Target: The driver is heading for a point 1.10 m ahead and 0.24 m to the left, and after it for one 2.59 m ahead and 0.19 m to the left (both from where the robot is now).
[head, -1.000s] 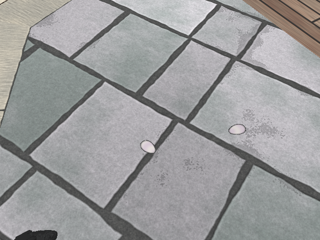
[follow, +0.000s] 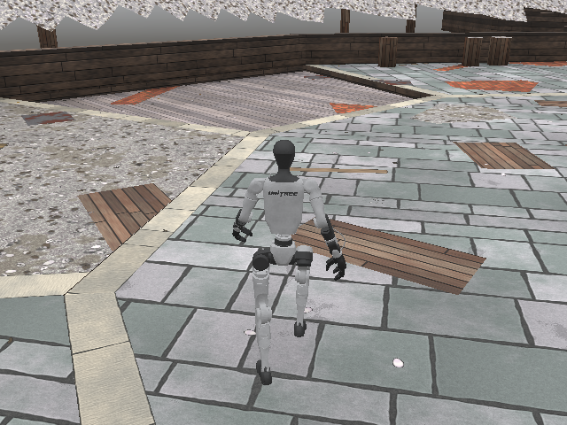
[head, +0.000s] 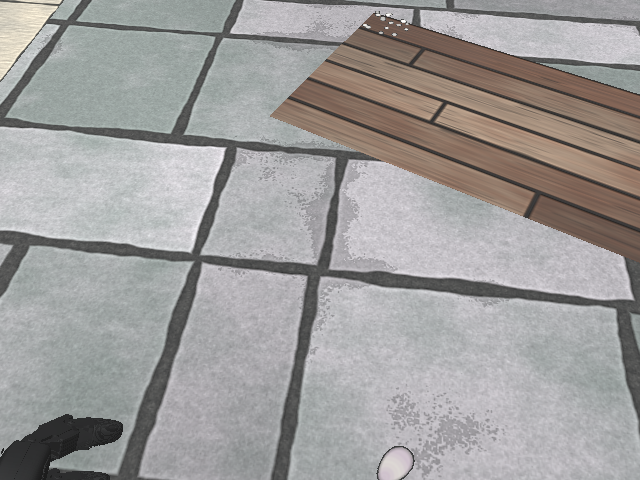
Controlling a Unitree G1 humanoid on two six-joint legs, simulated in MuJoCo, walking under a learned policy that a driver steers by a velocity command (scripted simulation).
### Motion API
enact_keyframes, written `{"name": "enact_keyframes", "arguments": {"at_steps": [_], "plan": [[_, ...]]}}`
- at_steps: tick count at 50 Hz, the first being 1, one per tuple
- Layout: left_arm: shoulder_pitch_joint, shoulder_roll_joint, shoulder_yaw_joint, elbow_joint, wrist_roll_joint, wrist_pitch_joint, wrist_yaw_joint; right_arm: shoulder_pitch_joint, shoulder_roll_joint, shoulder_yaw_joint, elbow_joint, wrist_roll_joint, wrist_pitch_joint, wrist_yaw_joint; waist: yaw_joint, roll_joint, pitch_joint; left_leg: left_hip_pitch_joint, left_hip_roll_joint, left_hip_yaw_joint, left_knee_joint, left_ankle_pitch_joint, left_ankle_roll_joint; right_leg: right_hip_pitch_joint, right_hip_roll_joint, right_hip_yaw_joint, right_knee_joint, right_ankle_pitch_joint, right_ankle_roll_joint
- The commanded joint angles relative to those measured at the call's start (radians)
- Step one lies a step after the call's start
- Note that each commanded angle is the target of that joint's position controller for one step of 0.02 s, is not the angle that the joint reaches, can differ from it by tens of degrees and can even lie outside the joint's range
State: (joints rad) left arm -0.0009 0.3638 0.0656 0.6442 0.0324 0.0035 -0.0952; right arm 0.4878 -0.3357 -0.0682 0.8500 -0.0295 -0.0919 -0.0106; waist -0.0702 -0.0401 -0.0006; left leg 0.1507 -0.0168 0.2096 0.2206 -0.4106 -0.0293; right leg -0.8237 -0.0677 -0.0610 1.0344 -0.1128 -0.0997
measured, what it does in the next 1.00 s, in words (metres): walks ahead, turning left: right foot, then left foot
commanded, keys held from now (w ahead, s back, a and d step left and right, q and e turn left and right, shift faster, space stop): w+shift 0.08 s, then w+q+shift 0.92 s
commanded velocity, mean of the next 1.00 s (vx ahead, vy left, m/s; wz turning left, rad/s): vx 1.00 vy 0.00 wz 0.48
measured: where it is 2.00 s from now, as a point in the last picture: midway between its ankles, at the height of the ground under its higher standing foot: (224, 173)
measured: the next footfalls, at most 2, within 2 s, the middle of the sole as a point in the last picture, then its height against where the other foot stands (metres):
right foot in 0.12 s outside the picture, level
left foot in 0.58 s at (301, 360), level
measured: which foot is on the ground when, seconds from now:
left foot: down 0.00-0.12, up 0.14-0.56, down 0.58-0.98, up 1.00-1.00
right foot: up 0.00-0.10, down 0.12-0.58, up 0.60-0.96, down 0.98-1.00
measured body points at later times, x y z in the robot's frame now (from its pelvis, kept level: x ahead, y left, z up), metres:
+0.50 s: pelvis +0.47 -0.03 +0.00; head +0.51 -0.03 +0.44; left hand +0.44 +0.24 -0.14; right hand +0.65 -0.27 -0.11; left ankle +0.70 +0.06 -0.67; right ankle +0.27 -0.07 -0.72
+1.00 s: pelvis +0.96 +0.03 -0.01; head +1.00 +0.05 +0.44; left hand +1.11 +0.34 -0.06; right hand +1.09 -0.26 -0.12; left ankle +0.71 +0.01 -0.69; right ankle +1.16 -0.03 -0.72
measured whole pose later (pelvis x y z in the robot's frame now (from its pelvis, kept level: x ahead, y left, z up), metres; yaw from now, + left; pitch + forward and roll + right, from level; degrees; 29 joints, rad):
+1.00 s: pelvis +0.96 +0.03 -0.01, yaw +31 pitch +3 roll -1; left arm -0.02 0.27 -0.04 0.56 0.04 -0.09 0.01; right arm 0.45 -0.37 -0.10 0.86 -0.01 -0.06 0.01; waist -0.12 0.01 0.03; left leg 0.02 -0.17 -0.30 0.69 -0.50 0.15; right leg -0.54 -0.03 0.06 0.55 -0.08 0.03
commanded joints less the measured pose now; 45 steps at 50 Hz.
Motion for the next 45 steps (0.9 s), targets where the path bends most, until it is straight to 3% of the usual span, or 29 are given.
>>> {"name": "enact_keyframes", "arguments": {"at_steps": [1, 3, 5, 6, 7, 8, 9, 10, 11, 13, 14, 17, 18, 21, 24, 26, 27, 28, 29, 30, 31, 32, 33, 35, 36, 37, 40, 43, 45], "plan": [[-0.089, -0.056, -0.050, -0.097, 0.001, -0.012, -0.023, -0.093, -0.067, 0.010, -0.058, 0.003, -0.035, -0.001, 0.072, 0.085, 0.160, -0.299, 0.218, 0.020, -0.130, 0.993, 0.065, 0.274, 0.062, -0.103, -0.212, 0.095, -0.046], [0.019, -0.016, -0.041, -0.051, 0.004, -0.015, -0.005, -0.054, -0.149, -0.005, -0.041, 0.000, -0.024, -0.009, 0.141, 0.134, 0.070, -0.200, 0.251, 0.021, 0.040, 1.450, 0.069, 0.440, 0.157, -0.132, -0.242, 0.018, -0.081], [0.389, 0.071, -0.001, 0.066, 0.016, -0.018, 0.031, -0.111, -0.204, -0.010, -0.050, -0.003, 0.000, -0.016, 0.332, 0.164, -0.115, -0.276, 0.283, -0.005, 0.480, 1.504, 0.100, 0.870, 0.188, -0.034, -0.324, -0.055, -0.133], [0.504, 0.147, 0.034, 0.112, 0.021, -0.015, 0.055, -0.136, -0.185, -0.007, -0.052, -0.003, 0.008, -0.011, 0.376, 0.101, -0.156, -0.456, 0.186, 0.004, 0.865, 1.001, 0.096, 1.096, 0.118, 0.079, -0.426, -0.099, -0.154], [0.394, 0.249, 0.053, 0.069, 0.039, -0.017, 0.071, 0.025, -0.012, 0.033, -0.108, 0.021, 0.007, 0.005, 0.160, -0.215, -0.307, -0.784, 0.052, -0.066, 1.333, -0.124, 0.065, 1.353, -0.246, 0.554, -0.432, -0.073, -0.209], [0.428, 0.229, 0.054, 0.028, 0.023, -0.013, 0.080, -0.053, -0.101, 0.022, -0.134, 0.043, -0.004, -0.004, 0.249, -0.046, -0.473, -0.862, 0.004, -0.295, 1.442, -0.045, 0.095, 1.353, -0.312, 0.773, -0.593, -0.187, -0.250], [0.395, 0.195, 0.051, 0.069, 0.020, -0.024, 0.094, -0.152, -0.108, 0.017, -0.148, 0.053, -0.006, -0.003, 0.225, 0.024, -0.271, -0.931, 0.044, -0.302, 1.394, 0.056, 0.095, 1.189, -0.282, 0.659, -0.686, -0.226, -0.213], [0.347, 0.134, 0.033, 0.091, 0.018, -0.040, 0.099, -0.142, -0.083, 0.026, -0.135, 0.045, -0.003, 0.005, 0.155, 0.075, -0.081, -0.909, 0.093, -0.284, 1.279, 0.110, 0.096, 0.965, -0.256, 0.548, -0.738, -0.192, -0.178], [0.294, 0.089, 0.020, 0.098, 0.024, -0.060, 0.099, -0.136, -0.062, 0.030, -0.114, 0.030, 0.013, 0.013, 0.104, 0.104, -0.011, -0.854, 0.130, -0.299, 1.202, 0.124, 0.095, 0.819, -0.216, 0.450, -0.767, -0.159, -0.145], [0.270, 0.030, 0.000, 0.108, 0.007, -0.091, 0.096, -0.038, -0.018, 0.036, -0.055, 0.009, 0.063, 0.034, 0.028, 0.045, 0.031, -0.725, 0.155, -0.307, 1.117, 0.144, 0.078, 0.638, -0.170, 0.288, -0.845, -0.136, -0.095], [0.271, 0.009, -0.004, 0.120, -0.004, -0.108, 0.090, -0.050, -0.012, 0.034, -0.046, 0.007, 0.079, 0.044, 0.018, 0.038, 0.062, -0.732, 0.168, -0.305, 1.078, 0.160, 0.073, 0.601, -0.149, 0.231, -0.887, -0.126, -0.073], [0.300, -0.013, -0.010, 0.153, -0.013, -0.140, 0.073, -0.237, 0.016, 0.035, -0.094, 0.024, 0.084, 0.056, 0.046, 0.019, 0.156, -0.822, 0.151, -0.248, 0.898, 0.341, 0.085, 0.592, -0.055, 0.001, -0.955, 0.158, 0.010], [0.295, -0.012, -0.011, 0.157, -0.014, -0.146, 0.072, -0.272, 0.031, 0.041, -0.107, 0.028, 0.077, 0.060, 0.047, -0.010, 0.156, -0.820, 0.138, -0.215, 0.820, 0.414, 0.091, 0.599, -0.031, -0.058, -0.963, 0.235, 0.021], [0.335, -0.013, -0.020, 0.176, -0.025, -0.155, 0.082, -0.372, 0.040, 0.051, -0.131, 0.031, 0.059, 0.078, 0.068, 0.021, 0.144, -0.764, 0.088, -0.091, 0.608, 0.565, 0.126, 0.685, -0.021, -0.172, -0.975, 0.533, 0.059], [0.364, 0.050, -0.013, 0.185, -0.025, -0.145, 0.118, -0.360, 0.011, 0.048, -0.125, 0.022, 0.057, 0.088, 0.036, -0.019, 0.068, -0.652, -0.014, -0.008, 0.473, 0.598, 0.167, 0.871, -0.068, -0.205, -0.862, 1.028, 0.096], [0.322, 0.118, 0.006, 0.164, -0.008, -0.110, 0.147, -0.180, -0.056, 0.026, -0.078, 0.024, 0.070, 0.079, -0.076, -0.085, -0.043, -0.462, -0.086, 0.006, 0.488, 0.454, 0.191, 0.932, -0.110, -0.195, -0.609, 1.326, 0.109], [0.265, 0.143, 0.016, 0.143, 0.003, -0.089, 0.153, 0.002, -0.105, 0.003, -0.028, 0.022, 0.077, 0.070, -0.174, -0.093, -0.118, -0.288, -0.103, -0.023, 0.503, 0.369, 0.221, 0.886, -0.129, -0.179, -0.374, 1.356, 0.103], [0.192, 0.156, 0.023, 0.124, 0.012, -0.071, 0.150, 0.217, -0.156, -0.028, 0.031, 0.020, 0.081, 0.054, -0.283, -0.058, -0.171, -0.084, -0.076, -0.116, 0.451, 0.267, 0.280, 0.749, -0.118, -0.158, -0.009, 1.189, 0.088], [0.115, 0.088, 0.012, 0.118, 0.009, -0.074, 0.124, 0.210, -0.175, -0.057, 0.035, 0.056, 0.094, 0.036, -0.290, 0.162, -0.105, 0.016, -0.026, -0.234, 0.336, 0.253, 0.319, 0.515, 0.101, -0.153, 0.450, 0.219, 0.087], [0.259, -0.055, -0.034, 0.011, 0.002, -0.101, 0.107, 0.040, -0.274, -0.064, -0.001, 0.010, 0.099, 0.035, -0.016, 0.350, -0.135, 0.195, 0.161, -0.730, 0.344, 0.343, 0.510, 0.051, 0.186, 0.003, 0.750, -0.398, 0.150], [0.244, -0.023, -0.050, -0.026, 0.005, -0.128, 0.105, -0.007, -0.261, -0.071, -0.051, 0.013, 0.097, 0.031, -0.055, 0.193, -0.258, 0.247, 0.270, -1.037, 0.106, -0.005, 0.585, -0.060, 0.144, 0.183, 0.734, -0.368, 0.126], [0.193, 0.021, -0.051, -0.025, 0.009, -0.147, 0.099, -0.027, -0.164, -0.052, -0.048, 0.006, 0.092, 0.017, -0.020, 0.009, -0.087, 0.055, 0.268, -1.030, -0.018, -0.157, 0.502, -0.066, 0.075, 0.199, 0.573, -0.278, 0.099], [0.167, 0.026, -0.049, -0.029, 0.015, -0.145, 0.096, -0.061, -0.114, -0.037, -0.032, 0.006, 0.084, 0.016, 0.041, -0.079, 0.014, -0.124, 0.228, -0.932, -0.036, -0.126, 0.438, 0.000, 0.025, 0.187, 0.431, -0.236, 0.100], [0.172, 0.015, -0.063, -0.024, 0.051, -0.099, 0.097, -0.102, -0.111, -0.027, -0.041, 0.014, 0.049, 0.008, 0.103, -0.085, 0.097, -0.362, 0.126, -0.770, -0.036, 0.068, 0.395, 0.122, -0.020, 0.165, 0.296, -0.241, 0.130], [0.175, 0.001, -0.069, -0.022, 0.055, -0.075, 0.093, -0.121, -0.106, -0.021, -0.045, 0.021, 0.036, 0.011, 0.118, -0.076, 0.103, -0.453, 0.070, -0.682, -0.051, 0.079, 0.372, 0.178, -0.039, 0.140, 0.223, -0.236, 0.142], [0.142, -0.004, -0.075, -0.050, 0.051, -0.064, 0.088, -0.120, -0.133, -0.028, -0.054, 0.023, 0.022, 0.016, 0.115, -0.031, 0.108, -0.523, 0.049, -0.653, -0.069, 0.155, 0.379, 0.219, -0.045, 0.111, 0.122, -0.207, 0.156], [-0.048, -0.033, -0.094, -0.124, 0.020, -0.068, 0.074, -0.093, -0.134, -0.038, -0.055, 0.029, 0.013, 0.019, 0.039, 0.014, 0.130, -0.565, -0.020, -0.572, -0.076, 0.349, 0.327, 0.295, -0.035, 0.062, -0.194, 0.047, 0.174], [-0.115, -0.039, -0.097, -0.154, -0.001, -0.076, 0.074, -0.025, -0.153, -0.051, -0.042, 0.037, 0.017, 0.028, -0.037, 0.074, 0.066, -0.400, -0.008, -0.583, -0.012, 0.616, 0.276, 0.338, 0.029, 0.037, -0.388, 0.205, 0.154], [-0.113, -0.019, -0.090, -0.164, -0.004, -0.084, 0.080, -0.037, -0.164, -0.059, -0.047, 0.034, 0.020, 0.021, -0.033, 0.098, 0.038, -0.321, 0.012, -0.605, 0.048, 0.693, 0.247, 0.403, 0.051, 0.060, -0.490, 0.196, 0.137]]}}
Velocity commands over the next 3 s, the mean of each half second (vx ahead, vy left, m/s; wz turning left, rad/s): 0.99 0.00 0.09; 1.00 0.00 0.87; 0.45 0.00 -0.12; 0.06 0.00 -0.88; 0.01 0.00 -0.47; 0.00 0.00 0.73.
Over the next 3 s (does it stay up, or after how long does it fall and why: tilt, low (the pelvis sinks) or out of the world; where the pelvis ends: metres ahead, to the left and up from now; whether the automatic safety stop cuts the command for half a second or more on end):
stays up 1.33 0.24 0.01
